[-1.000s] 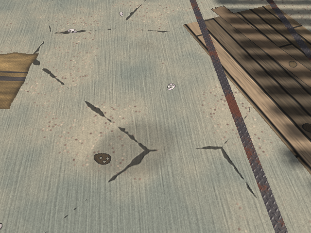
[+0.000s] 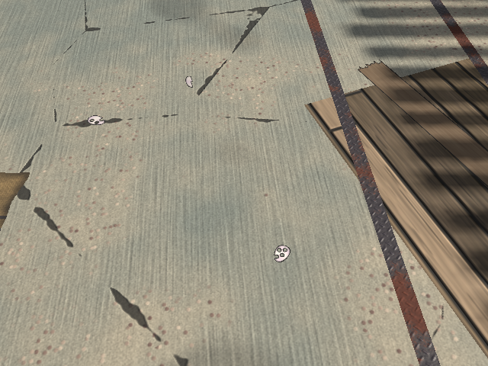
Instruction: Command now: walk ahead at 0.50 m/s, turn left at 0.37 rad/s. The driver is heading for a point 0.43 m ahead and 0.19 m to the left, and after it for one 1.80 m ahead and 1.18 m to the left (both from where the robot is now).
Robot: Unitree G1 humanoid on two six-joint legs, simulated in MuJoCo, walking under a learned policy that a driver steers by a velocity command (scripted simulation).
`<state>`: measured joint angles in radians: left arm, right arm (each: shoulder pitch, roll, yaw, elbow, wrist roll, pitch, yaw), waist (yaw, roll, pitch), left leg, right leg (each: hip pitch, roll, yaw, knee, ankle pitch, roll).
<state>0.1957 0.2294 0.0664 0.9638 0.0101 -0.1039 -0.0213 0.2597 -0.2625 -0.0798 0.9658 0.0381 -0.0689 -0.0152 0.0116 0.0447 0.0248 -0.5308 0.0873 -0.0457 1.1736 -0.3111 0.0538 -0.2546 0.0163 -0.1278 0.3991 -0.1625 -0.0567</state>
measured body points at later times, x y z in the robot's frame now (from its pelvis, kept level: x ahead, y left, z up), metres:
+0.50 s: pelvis +0.27 +0.08 -0.01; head +0.32 +0.09 +0.43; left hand +0.29 +0.37 -0.14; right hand +0.47 -0.15 -0.13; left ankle +0.32 +0.16 -0.74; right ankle +0.19 -0.10 -0.63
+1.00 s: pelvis +0.44 +0.09 -0.01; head +0.48 +0.10 +0.44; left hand +0.42 +0.41 -0.10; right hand +0.72 -0.07 -0.11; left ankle +0.32 +0.17 -0.65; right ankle +0.56 +0.04 -0.74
